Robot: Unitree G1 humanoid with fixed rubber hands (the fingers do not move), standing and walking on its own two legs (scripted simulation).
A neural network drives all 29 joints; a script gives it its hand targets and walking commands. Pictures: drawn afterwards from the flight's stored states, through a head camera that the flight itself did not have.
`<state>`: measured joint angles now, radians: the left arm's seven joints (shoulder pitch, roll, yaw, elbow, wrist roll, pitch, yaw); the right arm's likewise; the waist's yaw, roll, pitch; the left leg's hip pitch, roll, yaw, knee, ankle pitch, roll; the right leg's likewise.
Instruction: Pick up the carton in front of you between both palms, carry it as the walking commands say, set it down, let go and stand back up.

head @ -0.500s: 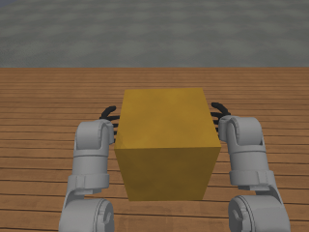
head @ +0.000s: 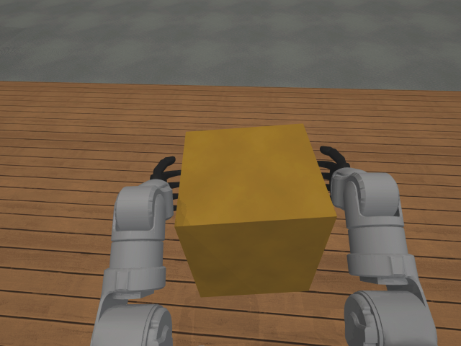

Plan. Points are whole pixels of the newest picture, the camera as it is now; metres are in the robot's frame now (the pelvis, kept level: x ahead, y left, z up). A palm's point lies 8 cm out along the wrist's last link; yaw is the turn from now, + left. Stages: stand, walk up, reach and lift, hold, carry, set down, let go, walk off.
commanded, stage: carry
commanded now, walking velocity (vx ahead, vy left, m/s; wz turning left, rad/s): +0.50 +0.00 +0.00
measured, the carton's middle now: (249, 214) +0.35 +0.01 +0.04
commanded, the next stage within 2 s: none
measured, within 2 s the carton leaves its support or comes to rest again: neither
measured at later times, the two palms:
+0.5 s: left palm (183, 107) +0.63 +0.16 +0.08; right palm (308, 111) +0.61 -0.14 +0.08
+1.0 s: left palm (192, 64) +0.91 +0.18 +0.05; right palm (285, 61) +0.93 -0.12 +0.04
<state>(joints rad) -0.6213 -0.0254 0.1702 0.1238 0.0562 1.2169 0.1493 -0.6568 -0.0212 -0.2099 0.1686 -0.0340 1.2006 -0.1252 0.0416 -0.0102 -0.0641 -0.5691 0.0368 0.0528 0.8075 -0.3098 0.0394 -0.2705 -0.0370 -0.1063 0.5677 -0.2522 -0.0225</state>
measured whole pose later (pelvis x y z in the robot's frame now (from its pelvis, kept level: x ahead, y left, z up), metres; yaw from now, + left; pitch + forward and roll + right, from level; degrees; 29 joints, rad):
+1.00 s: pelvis +0.57 +0.01 -0.07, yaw +0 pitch +5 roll +1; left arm -0.62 -0.03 0.20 0.04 0.04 1.15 0.13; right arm -0.61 0.04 -0.23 -0.01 -0.08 1.18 -0.14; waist 0.08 0.00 -0.01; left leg -0.67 0.02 0.04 0.67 0.02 0.05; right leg -0.15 0.06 -0.08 0.49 -0.30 -0.10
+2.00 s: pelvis +1.18 +0.00 -0.15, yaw +0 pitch +5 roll +2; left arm -0.58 -0.03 0.19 0.09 0.04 1.13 0.14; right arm -0.58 0.03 -0.21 0.06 -0.08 1.14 -0.13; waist 0.07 -0.01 -0.01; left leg -0.72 0.05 0.00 0.90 -0.15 0.03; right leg -0.24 0.07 -0.09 0.50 -0.23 -0.12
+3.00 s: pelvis +1.79 +0.01 -0.23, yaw +1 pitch +5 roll +1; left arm -0.54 -0.03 0.17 0.12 0.04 1.13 0.12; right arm -0.55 0.03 -0.19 0.12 -0.07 1.13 -0.12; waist 0.06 -0.01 -0.02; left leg -0.69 0.05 -0.02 1.04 -0.30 0.03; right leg -0.33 0.07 -0.11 0.55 -0.18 -0.14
